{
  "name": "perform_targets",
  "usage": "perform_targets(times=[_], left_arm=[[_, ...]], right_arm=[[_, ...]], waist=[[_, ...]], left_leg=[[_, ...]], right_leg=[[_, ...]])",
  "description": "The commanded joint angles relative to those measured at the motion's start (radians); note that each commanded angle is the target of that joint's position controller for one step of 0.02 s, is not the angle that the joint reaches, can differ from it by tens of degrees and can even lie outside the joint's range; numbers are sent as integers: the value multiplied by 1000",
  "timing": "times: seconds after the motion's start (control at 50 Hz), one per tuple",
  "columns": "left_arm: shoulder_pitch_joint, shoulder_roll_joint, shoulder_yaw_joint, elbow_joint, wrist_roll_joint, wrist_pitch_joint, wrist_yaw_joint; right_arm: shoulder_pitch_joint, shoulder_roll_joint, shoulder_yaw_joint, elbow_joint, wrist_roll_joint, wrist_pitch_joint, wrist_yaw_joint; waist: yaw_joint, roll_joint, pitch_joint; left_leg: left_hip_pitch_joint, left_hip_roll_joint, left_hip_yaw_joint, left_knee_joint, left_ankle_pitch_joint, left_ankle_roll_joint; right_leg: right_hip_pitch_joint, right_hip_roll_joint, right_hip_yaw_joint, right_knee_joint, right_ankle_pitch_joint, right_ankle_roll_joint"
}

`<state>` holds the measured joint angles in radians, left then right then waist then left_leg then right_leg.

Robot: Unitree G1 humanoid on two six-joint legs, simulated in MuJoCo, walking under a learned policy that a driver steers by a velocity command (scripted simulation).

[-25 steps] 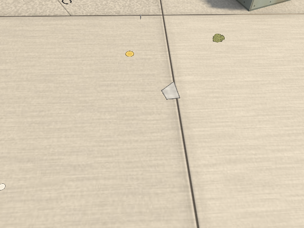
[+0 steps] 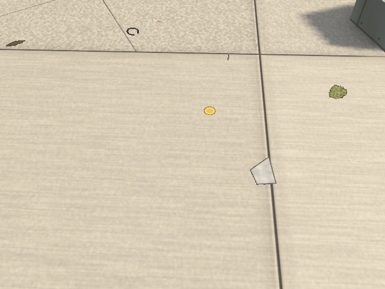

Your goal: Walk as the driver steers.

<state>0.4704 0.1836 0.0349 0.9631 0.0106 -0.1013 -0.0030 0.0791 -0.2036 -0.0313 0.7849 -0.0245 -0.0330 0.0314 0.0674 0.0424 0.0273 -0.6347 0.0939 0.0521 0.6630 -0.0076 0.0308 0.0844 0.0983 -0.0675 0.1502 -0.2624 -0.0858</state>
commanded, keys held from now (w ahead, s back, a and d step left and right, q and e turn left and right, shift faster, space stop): w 0.38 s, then no key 0.62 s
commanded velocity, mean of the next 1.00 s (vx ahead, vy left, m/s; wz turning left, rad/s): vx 0.30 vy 0.00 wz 0.00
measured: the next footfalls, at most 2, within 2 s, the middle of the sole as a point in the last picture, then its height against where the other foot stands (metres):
left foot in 0.12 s outside the picture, level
right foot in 0.64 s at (235, 287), level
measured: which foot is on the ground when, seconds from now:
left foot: up 0.00-0.10, down 0.12-0.66, up 0.68-0.96, down 0.98-1.00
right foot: down 0.00-0.12, up 0.14-0.62, down 0.64-1.00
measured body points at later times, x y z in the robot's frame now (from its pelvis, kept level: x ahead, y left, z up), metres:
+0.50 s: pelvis +0.26 +0.04 +0.01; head +0.29 +0.05 +0.46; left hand +0.41 +0.27 -0.12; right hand +0.23 -0.20 -0.13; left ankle +0.21 +0.10 -0.74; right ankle +0.42 -0.11 -0.69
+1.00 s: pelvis +0.38 +0.02 +0.00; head +0.38 +0.02 +0.45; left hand +0.42 +0.25 -0.16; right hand +0.40 -0.21 -0.16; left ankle +0.38 +0.15 -0.74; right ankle +0.45 -0.06 -0.74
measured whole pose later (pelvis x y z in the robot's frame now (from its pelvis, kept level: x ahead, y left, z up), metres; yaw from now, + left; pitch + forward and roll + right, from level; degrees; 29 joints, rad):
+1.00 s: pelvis +0.38 +0.02 +0.00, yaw +0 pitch -1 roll -1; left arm 0.26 0.17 0.01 1.02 0.01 -0.01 0.02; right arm 0.28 -0.16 -0.01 1.06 -0.03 0.02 -0.03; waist 0.00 0.01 0.01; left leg -0.22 0.03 -0.01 0.51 -0.28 0.01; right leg -0.28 0.05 -0.10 0.42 -0.13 -0.07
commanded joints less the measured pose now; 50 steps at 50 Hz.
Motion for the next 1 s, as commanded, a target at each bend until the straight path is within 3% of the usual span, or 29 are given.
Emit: perform_targets(times=[0.02, 0.06, 0.1, 0.12, 0.14, 0.16, 0.18, 0.2, 0.22, 0.24, 0.28, 0.38, 0.42, 0.46, 0.54, 0.58, 0.62, 0.64, 0.66, 0.68, 0.7, 0.72, 0.74, 0.76, 0.82, 0.92, 0.96, 0.98, 1.0], left_arm=[[55, 151, 29, -16, 7, -3, 15], [19, 169, 32, -16, 10, -1, 21], [-13, 184, 34, -13, 10, 9, 23], [-17, 161, 26, -38, 0, 10, 22], [96, 58, 5, -64, -37, 12, 11], [75, 143, 28, -50, -8, 14, 10], [-13, 147, 32, -76, 1, 16, 7], [-70, 132, 26, -88, 5, 12, 2], [-79, 115, 24, -85, 10, 19, -3], [-62, 105, 22, -82, 24, 34, -9], [-50, 86, 18, -74, 30, 54, -22], [-249, 96, 18, -134, 25, 67, -28], [-304, 82, 12, -147, 20, 64, -24], [-337, 57, 0, -150, 14, 60, -18], [-368, 60, -7, -140, 12, 54, -4], [-329, 80, -2, -122, 17, 44, 6], [-175, 100, 10, -61, 26, 21, 17], [-81, 151, 21, -31, 39, 3, 24], [-11, 218, 37, -22, 47, 4, 24], [-32, 173, 27, -26, -2, 19, 17], [-107, 141, 18, -44, -19, 29, 13], [-188, 104, 5, -53, -13, 36, 18], [-231, 74, -7, -53, -5, 41, 26], [-256, 66, -12, -49, -2, 45, 35], [-243, 82, -11, -26, 12, 46, 34], [-238, 115, -2, 1, 3, 71, 27], [-230, 109, -1, 12, -5, 86, 27], [-216, 101, 0, 18, -5, 91, 27], [-183, 83, 1, 21, -14, 96, 24]], right_arm=[[-117, -63, -10, -99, 2, -21, -4], [-48, -80, -20, -83, -1, -27, -13], [203, -116, -42, -1, -12, -40, -32], [377, -181, -62, 42, -38, -48, -43], [433, -286, -88, 45, -56, -48, -42], [374, -249, -85, 41, -4, -32, -30], [263, -194, -69, 30, 9, -29, -27], [210, -132, -52, 27, 10, -35, -22], [191, -105, -43, 37, 9, -43, -22], [189, -85, -36, 53, 13, -49, -26], [228, -92, -36, 78, 13, -66, -26], [319, -121, -41, 121, 20, -72, -24], [342, -114, -34, 135, 20, -71, -25], [368, -114, -30, 150, 18, -71, -28], [410, -101, -19, 184, 8, -58, -39], [386, -109, -20, 189, 4, -52, -48], [353, -120, -23, 194, 15, -49, -55], [368, -111, -18, 184, 25, -54, -58], [504, -20, 3, 184, 56, -51, -61], [543, -44, -7, 223, 65, -28, -63], [468, -83, -19, 218, 31, -8, -62], [388, -69, -19, 204, 5, 0, -57], [350, -50, -17, 203, -4, 9, -53], [348, -35, -14, 205, -9, 21, -51], [393, -2, -2, 250, -3, 48, -57], [330, -13, 5, 268, 3, 61, -66], [332, -16, 10, 280, -5, 52, -65], [333, -31, 12, 277, -12, 43, -66], [304, -60, 9, 275, -3, 35, -68]], waist=[[-14, -112, 61], [-61, -122, 29], [-174, -103, -102], [-231, -43, -219], [-175, 179, -335], [-162, 111, -336], [-115, 44, -160], [-103, -17, -73], [-73, -16, -27], [-44, 6, -9], [-31, 11, -15], [-60, 7, 43], [-67, 0, 55], [-76, 16, 36], [-101, 57, 10], [-80, 66, 0], [-6, 20, -47], [11, -41, -125], [-30, -213, -281], [-25, -232, -385], [-44, -139, -283], [-59, -118, -161], [-82, -104, -78], [-108, -122, -48], [-123, -132, -78], [-106, -151, -43], [-108, -112, 8], [-99, -84, 38], [-57, -8, 77]], left_leg=[[-1, -40, 27, -74, -30, 32], [115, -86, 42, -110, -111, 70], [410, -136, 55, -193, -115, 117], [684, 12, -98, -189, -152, 163], [948, 315, -591, -269, -213, 294], [903, 315, -761, -382, -247, 315], [754, 280, -581, -395, -301, 281], [621, 233, -463, -440, -254, 251], [532, 183, -370, -473, -206, 211], [462, 143, -302, -497, -155, 184], [430, 119, -239, -524, -62, 183], [491, 88, -159, -583, -16, 176], [508, 71, -100, -543, 246, 157], [522, 49, -35, -482, 486, 127], [615, 56, -22, -390, 589, 115], [648, 81, -47, -315, 628, 119], [661, 56, -48, -132, 597, 89], [559, 15, -33, 11, 383, 59], [360, -84, 12, 286, -236, 28], [295, -168, -51, 436, -640, 13], [270, -129, -103, 462, -632, 8], [245, -111, -103, 440, -590, 4], [268, -82, -109, 375, -533, -5], [326, -67, -103, 303, -487, -16], [422, -84, -57, 156, -447, -31], [488, -82, -26, -68, -304, -17], [543, -63, -47, -205, -226, 1], [532, -16, -104, -279, -238, 11], [428, 17, -165, -320, -331, 26]], right_leg=[[29, -301, 103, 32, 643, -91], [49, -312, 85, 129, 866, -79], [5, -276, 47, 421, 949, -50], [-189, -235, 23, 685, 667, -36], [-550, -46, -23, 1078, -22, 11], [-659, -32, 115, 1191, -222, 1], [-718, -94, 127, 1195, -144, -3], [-704, -131, 122, 1133, -81, -1], [-663, -161, 115, 1069, -53, 2], [-611, -181, 113, 1020, -37, 13], [-581, -187, 92, 986, -9, 28], [-749, -229, 58, 809, 161, 69], [-732, -213, 33, 699, 207, 82], [-660, -178, -1, 596, 248, 79], [-585, -125, -15, 481, 265, 51], [-523, -104, -2, 429, 195, 26], [-351, -82, 3, 250, 294, -5], [-155, -191, 85, 265, 676, -25], [122, -467, 313, 377, 1193, -167], [127, -539, 454, 335, 1238, -290], [-8, -494, 388, 264, 1010, -272], [-133, -448, 342, 202, 804, -234], [-248, -402, 281, 146, 688, -191], [-336, -359, 226, 112, 601, -155], [-381, -304, 164, 98, 459, -122], [-451, -287, 202, 40, -97, -80], [-520, -270, 210, 28, -257, -20], [-525, -251, 206, 46, -265, 15], [-486, -194, 162, 63, -188, 39]])
Over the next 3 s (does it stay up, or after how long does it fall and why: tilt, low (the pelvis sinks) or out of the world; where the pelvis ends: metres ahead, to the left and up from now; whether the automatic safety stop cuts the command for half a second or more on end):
stays up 0.87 0.09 0.00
